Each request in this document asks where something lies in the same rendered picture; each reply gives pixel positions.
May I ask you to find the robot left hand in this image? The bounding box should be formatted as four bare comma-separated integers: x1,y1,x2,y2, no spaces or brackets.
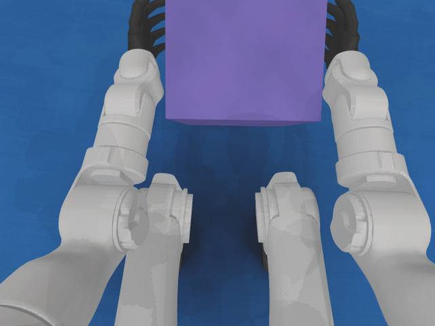
128,0,165,59

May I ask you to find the robot right upper arm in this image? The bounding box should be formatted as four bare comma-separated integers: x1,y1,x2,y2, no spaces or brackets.
330,189,435,326

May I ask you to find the right robot forearm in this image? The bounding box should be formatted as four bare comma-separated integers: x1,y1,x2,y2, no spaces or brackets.
322,50,431,245

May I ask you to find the robot right shin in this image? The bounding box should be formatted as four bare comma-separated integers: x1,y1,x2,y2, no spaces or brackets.
263,172,320,253

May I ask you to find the right robot foot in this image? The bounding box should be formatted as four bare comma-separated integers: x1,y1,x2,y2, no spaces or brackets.
256,224,268,272

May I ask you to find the left robot forearm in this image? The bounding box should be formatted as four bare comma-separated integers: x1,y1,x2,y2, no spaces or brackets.
58,49,164,232

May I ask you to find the robot left upper arm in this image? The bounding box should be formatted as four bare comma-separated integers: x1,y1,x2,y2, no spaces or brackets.
0,184,150,326

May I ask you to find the robot right hand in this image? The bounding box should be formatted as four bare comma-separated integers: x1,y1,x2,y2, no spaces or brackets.
324,0,360,70

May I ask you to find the carton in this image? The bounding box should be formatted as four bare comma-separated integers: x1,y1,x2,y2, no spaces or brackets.
165,0,328,126

